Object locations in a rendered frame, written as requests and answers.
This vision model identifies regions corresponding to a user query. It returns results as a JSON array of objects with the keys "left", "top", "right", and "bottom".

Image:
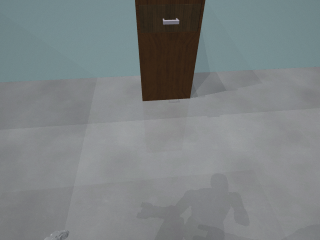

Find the robot left hand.
[{"left": 44, "top": 230, "right": 69, "bottom": 240}]

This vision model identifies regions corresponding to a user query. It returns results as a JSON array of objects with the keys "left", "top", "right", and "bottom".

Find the handle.
[{"left": 162, "top": 18, "right": 180, "bottom": 25}]

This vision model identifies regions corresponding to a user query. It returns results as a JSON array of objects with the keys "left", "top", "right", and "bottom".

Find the cabinet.
[{"left": 135, "top": 0, "right": 206, "bottom": 101}]

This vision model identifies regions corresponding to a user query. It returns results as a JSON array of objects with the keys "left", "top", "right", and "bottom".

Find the drawer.
[{"left": 139, "top": 3, "right": 201, "bottom": 33}]

